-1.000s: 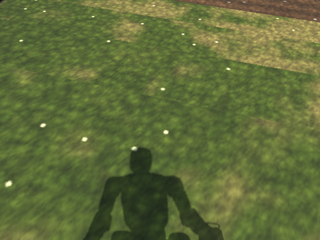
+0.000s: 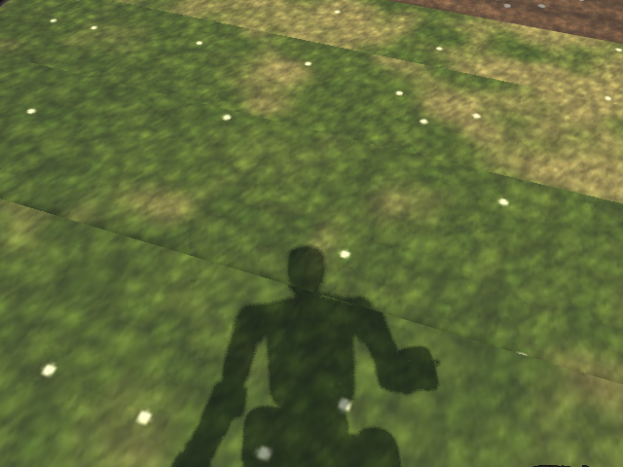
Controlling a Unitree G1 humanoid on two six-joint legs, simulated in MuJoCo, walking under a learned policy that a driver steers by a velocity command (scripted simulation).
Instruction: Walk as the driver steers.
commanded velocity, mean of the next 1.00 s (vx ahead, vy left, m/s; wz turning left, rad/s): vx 0.50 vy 0.00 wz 0.00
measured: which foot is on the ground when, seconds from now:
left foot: up 0.00-0.02, down 0.04-0.58, up 0.60-1.00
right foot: down 0.00-0.06, up 0.08-0.54, down 0.56-1.00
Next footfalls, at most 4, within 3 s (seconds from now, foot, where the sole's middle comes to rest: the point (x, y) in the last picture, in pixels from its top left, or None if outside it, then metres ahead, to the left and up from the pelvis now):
0.04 left None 0.21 0.12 -0.77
0.56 right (398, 439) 0.54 -0.11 -0.77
1.12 left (306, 322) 0.81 0.10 -0.77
1.70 right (424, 270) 1.10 -0.22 -0.92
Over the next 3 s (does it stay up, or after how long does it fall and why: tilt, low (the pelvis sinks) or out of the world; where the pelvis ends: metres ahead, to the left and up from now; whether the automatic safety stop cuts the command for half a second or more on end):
stays up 1.70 -0.42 -0.28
